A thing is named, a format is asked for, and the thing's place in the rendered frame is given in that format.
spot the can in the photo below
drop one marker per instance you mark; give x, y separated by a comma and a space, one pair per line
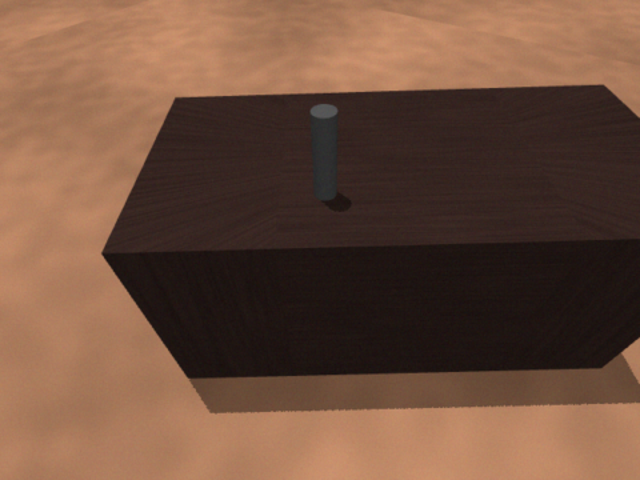
324, 136

